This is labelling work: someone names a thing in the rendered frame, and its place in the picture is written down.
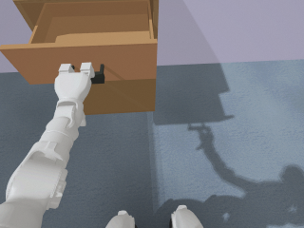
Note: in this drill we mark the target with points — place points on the robot shin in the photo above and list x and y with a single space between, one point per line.
181 207
123 212

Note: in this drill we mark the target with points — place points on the cabinet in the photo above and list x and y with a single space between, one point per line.
112 97

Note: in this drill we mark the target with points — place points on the handle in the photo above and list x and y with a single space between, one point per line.
99 77

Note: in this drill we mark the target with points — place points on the drawer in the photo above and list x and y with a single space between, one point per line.
117 34

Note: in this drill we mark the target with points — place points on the left robot hand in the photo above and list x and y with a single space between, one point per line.
75 85

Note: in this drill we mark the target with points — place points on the robot right shin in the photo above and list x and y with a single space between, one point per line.
181 207

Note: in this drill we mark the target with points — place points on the left robot upper arm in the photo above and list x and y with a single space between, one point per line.
38 186

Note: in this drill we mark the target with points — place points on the robot left shin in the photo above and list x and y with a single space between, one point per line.
123 212

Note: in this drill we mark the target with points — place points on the left robot forearm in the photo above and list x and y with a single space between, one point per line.
58 138

